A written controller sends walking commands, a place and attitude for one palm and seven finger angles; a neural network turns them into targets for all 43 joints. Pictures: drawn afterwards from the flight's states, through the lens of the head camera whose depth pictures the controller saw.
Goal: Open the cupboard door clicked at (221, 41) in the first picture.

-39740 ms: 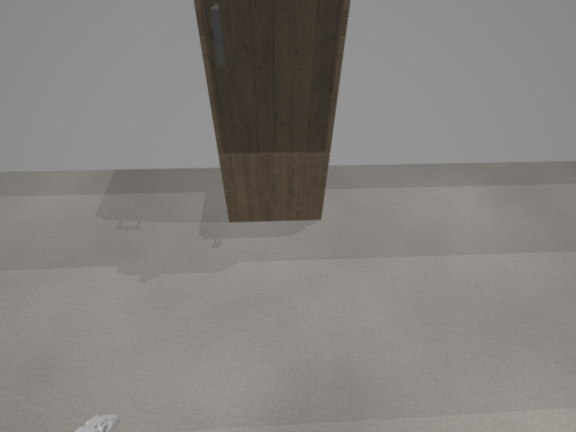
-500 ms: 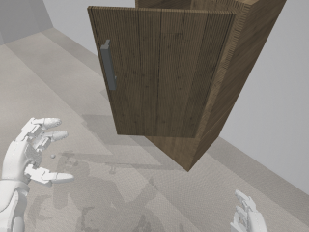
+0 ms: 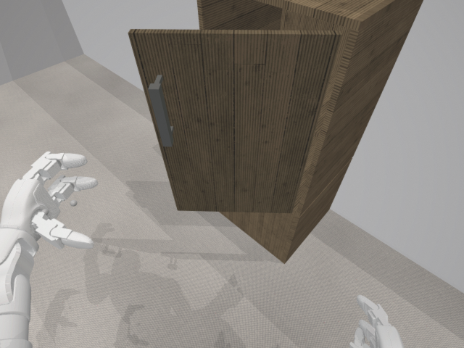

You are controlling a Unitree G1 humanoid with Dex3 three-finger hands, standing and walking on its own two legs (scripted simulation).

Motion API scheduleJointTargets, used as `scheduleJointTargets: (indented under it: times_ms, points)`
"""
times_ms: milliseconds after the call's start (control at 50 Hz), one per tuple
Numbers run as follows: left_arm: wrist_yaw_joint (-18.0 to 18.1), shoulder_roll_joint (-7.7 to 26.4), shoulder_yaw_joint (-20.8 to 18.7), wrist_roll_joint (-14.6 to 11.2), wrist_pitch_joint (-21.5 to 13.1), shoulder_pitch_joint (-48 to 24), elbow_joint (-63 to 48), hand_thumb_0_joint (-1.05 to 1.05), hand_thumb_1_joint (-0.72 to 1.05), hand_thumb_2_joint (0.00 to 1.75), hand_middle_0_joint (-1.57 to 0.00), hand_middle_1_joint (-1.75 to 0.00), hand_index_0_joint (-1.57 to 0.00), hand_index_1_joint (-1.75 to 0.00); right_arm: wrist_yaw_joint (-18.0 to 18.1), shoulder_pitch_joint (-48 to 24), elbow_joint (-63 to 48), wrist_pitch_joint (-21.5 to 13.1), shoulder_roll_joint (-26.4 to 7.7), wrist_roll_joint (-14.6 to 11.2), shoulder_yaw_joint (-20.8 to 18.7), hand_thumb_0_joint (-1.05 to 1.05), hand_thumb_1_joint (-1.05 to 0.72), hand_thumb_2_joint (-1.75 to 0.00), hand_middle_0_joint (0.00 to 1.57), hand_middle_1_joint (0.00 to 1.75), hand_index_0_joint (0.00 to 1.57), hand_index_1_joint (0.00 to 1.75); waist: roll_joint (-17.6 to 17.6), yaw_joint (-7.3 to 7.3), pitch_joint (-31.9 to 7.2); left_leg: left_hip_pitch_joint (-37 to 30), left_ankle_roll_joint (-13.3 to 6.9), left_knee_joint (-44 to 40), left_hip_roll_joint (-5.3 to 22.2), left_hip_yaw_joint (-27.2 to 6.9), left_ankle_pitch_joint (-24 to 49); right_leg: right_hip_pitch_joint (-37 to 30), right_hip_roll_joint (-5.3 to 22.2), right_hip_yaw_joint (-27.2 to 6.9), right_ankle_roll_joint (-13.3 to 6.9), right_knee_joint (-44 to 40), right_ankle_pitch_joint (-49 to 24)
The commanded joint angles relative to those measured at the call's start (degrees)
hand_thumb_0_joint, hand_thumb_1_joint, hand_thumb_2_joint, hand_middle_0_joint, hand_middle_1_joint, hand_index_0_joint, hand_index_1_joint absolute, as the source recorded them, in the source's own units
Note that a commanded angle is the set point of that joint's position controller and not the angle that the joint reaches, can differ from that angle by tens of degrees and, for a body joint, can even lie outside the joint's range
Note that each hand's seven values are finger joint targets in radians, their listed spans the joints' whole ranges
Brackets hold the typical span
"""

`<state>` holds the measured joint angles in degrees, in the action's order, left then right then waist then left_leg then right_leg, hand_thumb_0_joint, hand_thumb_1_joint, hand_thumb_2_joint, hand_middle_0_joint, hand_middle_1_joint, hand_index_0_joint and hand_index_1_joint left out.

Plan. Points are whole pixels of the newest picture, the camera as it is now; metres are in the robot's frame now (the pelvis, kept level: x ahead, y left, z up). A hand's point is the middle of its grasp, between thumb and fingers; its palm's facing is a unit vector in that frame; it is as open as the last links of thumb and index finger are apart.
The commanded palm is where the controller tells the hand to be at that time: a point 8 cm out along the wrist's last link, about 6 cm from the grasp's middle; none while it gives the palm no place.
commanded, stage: raise the hand with hooked fingers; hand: left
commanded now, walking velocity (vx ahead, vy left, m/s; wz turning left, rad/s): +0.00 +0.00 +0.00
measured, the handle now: (163, 112) +0.56 +0.20 +0.10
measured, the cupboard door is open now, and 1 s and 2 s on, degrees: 41 41 41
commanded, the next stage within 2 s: move the hooked fingers beside the handle in 0.40 s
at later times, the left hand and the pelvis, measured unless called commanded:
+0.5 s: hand (82, 206) +0.30 +0.26 +0.11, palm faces +0.09 -1.00 -0.03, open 14.0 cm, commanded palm +0.27 +0.31 +0.12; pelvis +0.00 -0.01 +0.00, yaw +0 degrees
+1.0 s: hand (99, 175) +0.36 +0.26 +0.11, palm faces +0.07 -1.00 -0.01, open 14.0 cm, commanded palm +0.34 +0.31 +0.11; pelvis +0.00 +0.00 +0.00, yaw -1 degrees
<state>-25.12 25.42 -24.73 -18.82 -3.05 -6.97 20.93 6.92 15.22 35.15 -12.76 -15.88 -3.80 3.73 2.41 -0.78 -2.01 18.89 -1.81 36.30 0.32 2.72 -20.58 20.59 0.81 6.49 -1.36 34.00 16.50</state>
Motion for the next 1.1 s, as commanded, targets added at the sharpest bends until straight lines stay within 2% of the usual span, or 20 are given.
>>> scheduleJointTargets:
  times_ms: [0,40,220,240,360,420,480,540,600,660,720,780,800,840,860,960,980,1000,1060,1080]
  points:
    - [0.33,13.61,-5.83,-1.85,-4.80,-10.19,-13.03,0.00,-0.50,0.30,-0.30,-1.20,-0.30,-1.20,-0.23,-3.91,-8.72,-3.37,-7.35,0.21,-3.69,0.00,-0.90,-0.90,0.20,0.30,0.20,0.30,0.16,-1.18,-13.20,-3.73,0.86,-5.83,0.18,-4.11,18.98,-8.18,-0.61,-3.23,-0.11,-3.27,-15.87]
    - [1.09,15.02,-7.19,-1.86,-5.46,-10.64,-13.31,0.00,-0.50,0.30,-0.30,-1.20,-0.30,-1.20,-0.47,-3.88,-8.57,-3.19,-7.38,0.46,-3.58,0.00,-0.90,-0.90,0.20,0.30,0.20,0.30,0.59,-1.64,-12.63,-3.23,0.92,-5.81,0.15,-3.95,19.24,-8.72,-0.62,-3.57,-0.26,-3.34,-16.36]
    - [2.21,13.67,-5.48,-0.34,-6.72,-14.07,-14.20,0.00,-0.50,0.30,-0.30,-1.20,-0.30,-1.20,0.19,-3.78,-7.62,-3.28,-6.95,0.39,-3.71,0.00,-0.90,-0.90,0.20,0.30,0.20,0.30,3.94,-0.34,-11.91,-4.30,0.57,-6.50,0.08,-3.13,17.18,-7.89,-0.33,-4.13,-0.09,-4.33,-15.00]
    - [2.00,13.72,-5.22,-0.53,-6.76,-13.83,-13.97,0.00,-0.50,0.30,-0.30,-1.20,-0.30,-1.20,0.19,-3.60,-7.49,-3.15,-7.06,0.41,-3.64,0.00,-0.90,-0.90,0.20,0.30,0.20,0.30,1.72,-0.21,-11.60,-4.17,0.47,-6.50,0.26,-3.31,17.22,-8.37,-0.41,-4.09,-0.11,-4.41,-15.20]
    - [0.72,13.39,-5.75,-1.48,-5.90,-12.61,-10.85,0.00,-0.50,0.30,-0.30,-1.20,-0.30,-1.20,0.41,-4.19,-7.56,-2.98,-7.18,0.14,-3.64,0.00,-0.90,-0.90,0.20,0.30,0.20,0.30,-0.59,-0.38,-11.00,-2.66,0.27,-6.45,-0.02,-2.84,15.42,-8.55,-0.18,-4.53,0.28,-4.75,-14.69]
    - [0.75,13.18,-5.26,-1.17,-5.69,-13.40,-11.31,0.00,-0.50,0.30,-0.30,-1.20,-0.30,-1.20,0.44,-4.51,-7.78,-3.04,-7.03,0.09,-3.64,0.00,-0.90,-0.90,0.20,0.30,0.20,0.30,2.10,-0.39,-10.46,-2.71,0.48,-6.50,-0.11,-2.89,14.96,-7.54,-0.07,-4.39,0.19,-4.70,-13.80]
    - [1.35,13.79,-5.75,-0.95,-6.05,-13.54,-12.38,0.00,-0.50,0.30,-0.30,-1.20,-0.30,-1.20,0.36,-4.42,-8.08,-3.07,-6.83,0.22,-3.62,0.00,-0.90,-0.90,0.20,0.30,0.20,0.30,1.60,-0.67,-11.83,-3.41,0.36,-6.49,-0.09,-2.94,15.88,-8.50,-0.12,-4.53,0.21,-4.54,-14.73]
    - [1.87,15.63,-6.28,-0.59,-6.51,-18.49,-9.76,0.00,-0.50,0.30,-0.30,-1.20,-0.30,-1.20,0.69,-3.75,-6.85,-2.63,-7.23,0.23,-3.46,0.00,-0.90,-0.90,0.20,0.30,0.20,0.30,-0.74,0.51,-9.87,-1.85,0.34,-6.23,0.11,-2.89,13.79,-7.23,-0.16,-4.89,0.40,-5.08,-12.68]
    - [1.51,13.43,-2.79,0.16,-6.99,-26.19,-6.32,0.00,-0.50,0.30,-0.30,-1.20,-0.30,-1.20,1.17,-3.46,-5.86,-2.68,-7.32,-0.03,-3.33,0.00,-0.90,-0.90,0.20,0.30,0.20,0.30,1.80,2.18,-8.77,-2.12,0.43,-6.38,-0.05,-3.17,11.04,-4.20,-0.08,-4.85,0.33,-5.21,-9.38]
    - [1.12,16.17,-3.95,0.91,-7.50,-28.76,-3.11,0.00,-0.50,0.30,-0.30,-1.20,-0.30,-1.20,1.27,-2.28,-5.27,-2.41,-7.75,0.16,-3.56,0.00,-0.90,-0.90,0.20,0.30,0.20,0.30,1.98,1.98,-11.73,-2.09,0.29,-5.65,-0.14,-3.31,11.96,-5.60,0.15,-5.35,0.16,-4.65,-10.37]
    - [0.63,15.63,-2.68,1.58,-8.00,-30.34,-0.84,0.00,-0.50,0.30,-0.30,-1.20,-0.30,-1.20,0.99,-1.68,-5.48,-2.07,-7.76,0.33,-3.54,0.00,-0.90,-0.90,0.20,0.30,0.20,0.30,2.75,1.85,-15.06,-2.44,0.40,-5.15,-0.29,-3.49,14.19,-6.55,0.19,-5.12,0.00,-3.53,-12.99]
    - [0.70,18.59,-6.39,1.16,-8.23,-27.41,2.58,0.00,-0.50,0.30,-0.30,-1.20,-0.30,-1.20,0.42,-0.68,-5.59,-1.21,-8.11,0.40,-3.93,0.00,-0.90,-0.90,0.20,0.30,0.20,0.30,0.07,0.53,-16.40,-0.91,0.37,-4.69,-0.17,-3.17,16.85,-8.73,0.00,-4.96,0.03,-2.67,-16.74]
    - [0.54,17.18,-4.98,1.06,-8.41,-28.38,1.68,0.00,-0.50,0.30,-0.30,-1.20,-0.30,-1.20,0.25,-0.83,-5.86,-1.09,-8.07,0.45,-3.82,0.00,-0.90,-0.90,0.20,0.30,0.20,0.30,2.00,0.77,-16.94,-1.25,0.44,-4.61,-0.28,-2.83,17.68,-8.50,0.11,-5.09,0.04,-2.44,-17.91]
    - [0.81,17.99,-5.96,0.87,-8.47,-27.68,3.20,0.00,-0.50,0.30,-0.30,-1.20,-0.30,-1.20,-0.15,-0.20,-6.15,-0.56,-8.22,0.56,-3.96,0.00,-0.90,-0.90,0.20,0.30,0.20,0.30,0.61,0.11,-16.16,-0.20,0.56,-4.51,-0.11,-2.91,18.70,-8.92,-0.05,-4.79,-0.12,-2.09,-18.79]
    - [1.01,18.81,-6.67,1.23,-8.28,-27.64,4.38,0.00,-0.50,0.30,-0.30,-1.20,-0.30,-1.20,-0.27,0.04,-6.19,-0.23,-8.34,0.46,-4.00,0.00,-0.90,-0.90,0.20,0.30,0.20,0.30,-0.67,0.28,-15.69,0.47,0.38,-4.66,-0.04,-2.70,18.26,-8.73,-0.20,-4.98,0.04,-2.11,-18.91]
    - [1.96,19.22,-5.46,2.69,-8.97,-33.47,5.59,0.00,-0.50,0.30,-0.30,-1.20,-0.30,-1.20,-0.58,1.62,-5.99,0.94,-8.68,0.36,-4.34,0.00,-0.90,-0.90,0.20,0.30,0.20,0.30,1.24,1.51,-13.96,0.66,0.46,-4.92,0.20,-2.76,17.15,-5.77,-0.51,-4.90,-0.09,-2.22,-16.68]
    - [1.94,17.31,-3.26,2.99,-9.39,-36.06,4.39,0.00,-0.50,0.30,-0.30,-1.20,-0.30,-1.20,-0.56,1.83,-5.94,1.01,-8.50,0.44,-4.44,0.00,-0.90,-0.90,0.20,0.30,0.20,0.30,3.15,2.21,-15.34,-0.65,0.42,-4.64,0.09,-2.65,17.52,-5.28,-0.54,-5.07,-0.08,-2.19,-16.72]
    - [2.18,18.07,-4.00,3.08,-9.83,-36.93,4.48,0.00,-0.50,0.30,-0.30,-1.20,-0.30,-1.20,-0.54,2.34,-5.70,1.07,-8.55,0.57,-4.59,0.00,-0.90,-0.90,0.20,0.30,0.20,0.30,3.73,2.16,-15.75,-1.03,0.48,-4.44,0.15,-2.82,17.71,-5.10,-0.55,-5.06,-0.19,-2.21,-16.61]
    - [2.36,19.34,-4.38,3.32,-11.34,-40.24,4.80,0.00,-0.50,0.30,-0.30,-1.20,-0.30,-1.20,-0.46,3.69,-5.01,1.68,-8.87,0.71,-4.81,0.00,-0.90,-0.90,0.20,0.30,0.20,0.30,2.25,2.69,-18.20,-2.14,0.42,-4.13,0.35,-3.31,19.14,-5.52,-0.99,-5.01,-0.24,-1.91,-17.26]
    - [2.22,17.30,-2.86,3.18,-11.70,-40.21,5.21,0.00,-0.50,0.30,-0.30,-1.20,-0.30,-1.20,-0.52,3.66,-5.02,1.66,-8.64,0.79,-4.74,0.00,-0.90,-0.90,0.20,0.30,0.20,0.30,3.13,2.74,-18.50,-2.65,0.54,-4.12,0.24,-3.32,19.61,-5.43,-0.98,-4.91,-0.25,-1.80,-17.46]
